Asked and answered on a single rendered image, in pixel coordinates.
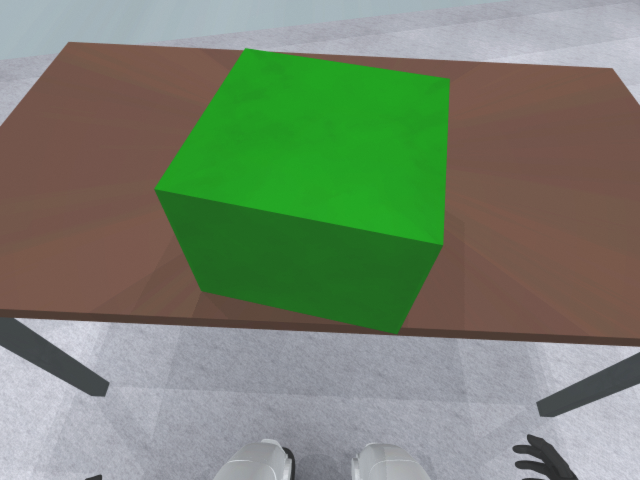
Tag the carton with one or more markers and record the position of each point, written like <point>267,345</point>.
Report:
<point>314,186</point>

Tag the right robot hand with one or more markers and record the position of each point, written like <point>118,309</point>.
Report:
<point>554,466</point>

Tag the table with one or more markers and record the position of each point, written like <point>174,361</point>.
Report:
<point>541,225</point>

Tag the left robot thigh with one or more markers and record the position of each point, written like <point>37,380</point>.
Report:
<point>257,461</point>

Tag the left robot shin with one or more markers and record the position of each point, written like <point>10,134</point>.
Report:
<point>273,442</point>

